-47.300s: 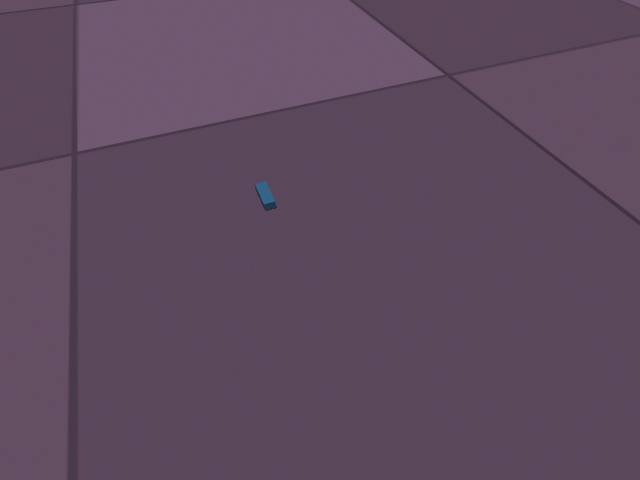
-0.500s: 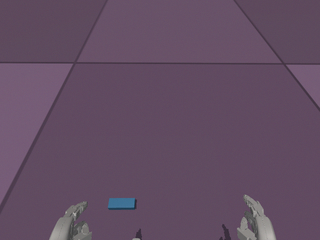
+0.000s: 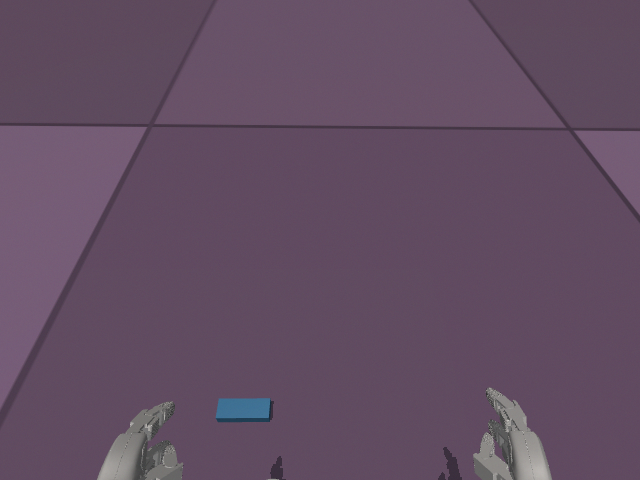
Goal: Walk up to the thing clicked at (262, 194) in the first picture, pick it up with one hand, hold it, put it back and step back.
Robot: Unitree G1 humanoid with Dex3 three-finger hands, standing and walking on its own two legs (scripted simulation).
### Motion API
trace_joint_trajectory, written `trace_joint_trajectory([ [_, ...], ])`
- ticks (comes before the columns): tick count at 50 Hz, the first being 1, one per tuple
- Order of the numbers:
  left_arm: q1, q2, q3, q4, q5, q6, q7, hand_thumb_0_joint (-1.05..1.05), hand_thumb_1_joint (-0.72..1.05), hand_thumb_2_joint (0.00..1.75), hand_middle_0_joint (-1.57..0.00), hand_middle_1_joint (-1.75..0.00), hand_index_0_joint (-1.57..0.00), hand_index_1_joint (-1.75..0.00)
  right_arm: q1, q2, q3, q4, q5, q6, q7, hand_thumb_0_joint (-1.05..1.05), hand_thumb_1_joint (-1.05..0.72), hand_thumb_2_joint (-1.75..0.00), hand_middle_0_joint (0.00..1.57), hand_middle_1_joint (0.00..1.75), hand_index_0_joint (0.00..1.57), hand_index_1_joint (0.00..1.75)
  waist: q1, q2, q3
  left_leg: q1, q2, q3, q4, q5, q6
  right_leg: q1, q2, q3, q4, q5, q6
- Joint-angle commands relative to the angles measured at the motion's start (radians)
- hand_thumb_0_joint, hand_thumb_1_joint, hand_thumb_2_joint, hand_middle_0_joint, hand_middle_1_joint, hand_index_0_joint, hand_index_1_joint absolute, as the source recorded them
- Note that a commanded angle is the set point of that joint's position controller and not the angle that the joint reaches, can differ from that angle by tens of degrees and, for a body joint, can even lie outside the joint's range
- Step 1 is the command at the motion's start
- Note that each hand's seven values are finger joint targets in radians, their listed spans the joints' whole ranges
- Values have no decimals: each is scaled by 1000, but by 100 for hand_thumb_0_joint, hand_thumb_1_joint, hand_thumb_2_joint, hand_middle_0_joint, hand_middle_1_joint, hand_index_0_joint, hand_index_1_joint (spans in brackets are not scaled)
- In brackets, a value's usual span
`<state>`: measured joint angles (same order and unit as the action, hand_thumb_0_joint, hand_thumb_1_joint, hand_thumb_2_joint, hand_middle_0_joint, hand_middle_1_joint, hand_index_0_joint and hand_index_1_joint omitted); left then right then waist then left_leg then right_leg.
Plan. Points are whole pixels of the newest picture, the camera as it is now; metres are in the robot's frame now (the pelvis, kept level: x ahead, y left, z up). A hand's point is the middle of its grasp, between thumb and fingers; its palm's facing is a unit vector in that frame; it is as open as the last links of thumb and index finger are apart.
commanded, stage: home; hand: left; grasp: from above
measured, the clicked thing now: (244, 410) +0.44 +0.22 -0.70
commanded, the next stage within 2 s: stand in 0.64 s
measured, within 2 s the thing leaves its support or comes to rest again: neither
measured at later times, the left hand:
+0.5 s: hand (179, 474) +0.16 +0.18 -0.05, palm faces +0.03 -0.98 -0.20, open 7.4 cm
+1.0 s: hand out of the picture +0.12 +0.23 -0.10, palm faces +0.04 -0.95 -0.32, open 7.4 cm
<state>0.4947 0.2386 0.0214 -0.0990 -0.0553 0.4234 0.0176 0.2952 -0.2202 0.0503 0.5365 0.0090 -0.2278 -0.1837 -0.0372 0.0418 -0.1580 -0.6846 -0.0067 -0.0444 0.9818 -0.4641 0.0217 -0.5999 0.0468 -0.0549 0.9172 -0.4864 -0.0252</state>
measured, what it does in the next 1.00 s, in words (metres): stands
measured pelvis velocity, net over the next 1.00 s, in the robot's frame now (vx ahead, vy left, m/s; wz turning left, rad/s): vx -0.01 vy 0.01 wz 0.00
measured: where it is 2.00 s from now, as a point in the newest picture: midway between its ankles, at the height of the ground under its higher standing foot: outside the picture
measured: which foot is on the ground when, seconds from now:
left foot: down 0.00-1.00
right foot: down 0.00-1.00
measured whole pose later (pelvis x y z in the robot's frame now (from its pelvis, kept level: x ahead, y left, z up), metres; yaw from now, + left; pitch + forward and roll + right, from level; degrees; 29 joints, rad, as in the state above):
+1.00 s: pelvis -0.01 +0.01 +0.03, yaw +0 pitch +0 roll +0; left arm 0.21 0.28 0.04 0.70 0.05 0.06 0.03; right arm 0.19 -0.28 -0.02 0.87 -0.06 -0.04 -0.02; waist 0.02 -0.01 0.02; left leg -0.36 -0.04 -0.01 0.70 -0.33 0.04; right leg -0.31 0.01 -0.02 0.69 -0.38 -0.01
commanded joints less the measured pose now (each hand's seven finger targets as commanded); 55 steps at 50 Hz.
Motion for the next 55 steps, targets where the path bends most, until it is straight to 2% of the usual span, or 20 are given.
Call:
trace_joint_trajectory([
  [1, -11, 94, 64, -177, 1, -49, 11, 0, 90, 90, -20, -30, -20, -30, -63, -126, -60, -165, 3, -58, -11, 0, -90, -90, 20, 30, 20, 30, 1, 2, -85, 135, 11, -20, -151, 230, 3, 2, -3, 11, -141, 219, 10],
  [5, -1, 81, 47, -164, 2, -49, 12, 0, 90, 90, -20, -30, -20, -30, -56, -124, -58, -164, 2, -54, -11, 0, -90, -90, 20, 30, 20, 30, -5, -3, -79, 137, 9, -16, -140, 259, 4, 5, -4, 14, -139, 250, 12],
  [9, -31, 119, 74, -221, 4, -54, 14, 0, 90, 90, -20, -30, -20, -30, -53, -129, -63, -162, 2, -50, -9, 0, -90, -90, 20, 30, 20, 30, 2, 27, -92, 147, 10, -18, -149, 247, 1, 3, -5, 15, -138, 234, 8],
  [13, 12, 84, 50, -166, 2, -46, 14, 0, 90, 90, -20, -30, -20, -30, -62, -123, -59, -172, 4, -49, -10, 0, -90, -90, 20, 30, 20, 30, 2, -4, -72, 124, 7, -16, -143, 236, 6, -1, -6, 13, -146, 233, 12],
  [14, -43, 127, 80, -245, 0, -53, 18, 0, 90, 90, -20, -30, -20, -30, -52, -127, -62, -169, 4, -46, -11, 0, -90, -90, 20, 30, 20, 30, 3, 8, -108, 144, 6, -12, -138, 246, 7, 12, -7, 20, -147, 242, 12],
  [17, 0, 84, 42, -175, 5, -45, 14, 0, 90, 90, -20, -30, -20, -30, -53, -123, -58, -165, 1, -46, -8, 0, -90, -90, 20, 30, 20, 30, -7, 7, -69, 124, 5, -12, -142, 227, 6, -4, -6, 17, -145, 226, 11],
  [20, -22, 109, 66, -213, 6, -46, 17, 0, 90, 90, -20, -30, -20, -30, -60, -127, -63, -177, 3, -46, -9, 0, -90, -90, 20, 30, 20, 30, -4, 8, -99, 136, 6, -12, -141, 237, 6, 6, -6, 17, -143, 231, 11],
  [25, -20, 94, 55, -200, 4, -50, 16, 0, 90, 90, -20, -30, -20, -30, -58, -127, -63, -177, 4, -49, -10, 0, -90, -90, 20, 30, 20, 30, -8, 8, -81, 131, 9, -16, -150, 205, 4, -9, -5, 14, -143, 201, 11],
  [27, -46, 134, 78, -251, 5, -54, 21, 0, 90, 90, -20, -30, -20, -30, -53, -126, -63, -168, 5, -45, -10, 0, -90, -90, 20, 30, 20, 30, 0, 25, -78, 127, 8, -16, -150, 206, 4, -9, -6, 16, -144, 202, 9],
  [29, 25, 58, 23, -127, 5, -39, 12, 0, 90, 90, -20, -30, -20, -30, -60, -123, -57, -171, 4, -48, -8, 0, -90, -90, 20, 30, 20, 30, -15, -12, -36, 111, 9, -18, -151, 189, 5, -23, -3, 12, -145, 190, 12],
  [31, -31, 123, 83, -246, -2, -50, 18, 0, 90, 90, -20, -30, -20, -30, -54, -129, -65, -172, 5, -46, -9, 0, -90, -90, 20, 30, 20, 30, 4, 32, -106, 141, 9, -20, -151, 216, 2, 3, -6, 16, -137, 210, 8],
  [33, -11, 103, 51, -197, 6, -46, 15, 0, 90, 90, -20, -30, -20, -30, -56, -131, -62, -169, 4, -42, -5, 0, -90, -90, 20, 30, 20, 30, -5, 30, -73, 136, 12, -25, -156, 227, 0, -8, -3, 13, -133, 216, 6],
  [36, -13, 103, 60, -200, 2, -45, 17, 0, 90, 90, -20, -30, -20, -30, -56, -127, -61, -173, 7, -42, -8, 0, -90, -90, 20, 30, 20, 30, -4, 4, -77, 129, 12, -23, -152, 217, 3, -12, -2, 11, -138, 208, 8],
  [37, -297, 163, 66, 151, 126, -242, 49, 0, 90, 90, -20, -30, -20, -30, -147, -219, -105, 63, -109, 59, 52, 0, -90, -90, 20, 30, 20, 30, 78, -60, 154, 127, 47, -78, -248, 350, 46, 180, -93, 120, -213, 203, -8],
  [38, -221, 189, 84, 326, 129, -310, 43, 0, 90, 90, -20, -30, -20, -30, -149, -219, -121, 83, -112, 95, 79, 0, -90, -90, 20, 30, 20, 30, 69, -124, 61, 190, 28, -37, -221, 355, 59, 206, -122, 189, -258, 208, -39],
  [39, -227, 195, 76, 352, 126, -343, 35, 0, 90, 90, -20, -30, -20, -30, -130, -221, -121, 71, -122, 113, 95, 0, -90, -90, 20, 30, 20, 30, 38, -116, 59, 221, 29, -51, -232, 342, 51, 172, -119, 229, -282, 212, -62],
  [40, -213, 209, 68, 406, 128, -367, 35, 0, 90, 90, -20, -30, -20, -30, -137, -220, -122, 90, -109, 120, 113, 0, -90, -90, 20, 30, 20, 30, 53, -82, 28, 272, 26, -58, -239, 364, 51, 238, -128, 220, -277, 271, -56],
  [41, -244, 200, 67, 440, 128, -382, 30, 0, 90, 90, -20, -30, -20, -30, -112, -202, -120, 125, -90, 122, 129, 0, -90, -90, 20, 30, 20, 30, 49, -59, -8, 314, 31, -48, -256, 377, 47, 273, -143, 219, -264, 344, -47],
  [44, -290, 182, 70, 581, 106, -396, 26, 0, 90, 90, -20, -30, -20, -30, -141, -192, -123, 179, -59, 133, 158, 0, -90, -90, 20, 30, 20, 30, 65, -68, 23, 376, 36, -64, -325, 376, 43, 281, -132, 179, -313, 331, -21],
  [55, -337, 186, 64, 946, 93, -437, 29, 0, 90, 90, -20, -30, -20, -30, -173, -217, -120, 361, -52, 182, 150, 0, -90, -90, 20, 30, 20, 30, 57, -19, 133, 498, 76, -119, -578, 370, 29, 427, -131, 135, -505, 329, 2],
])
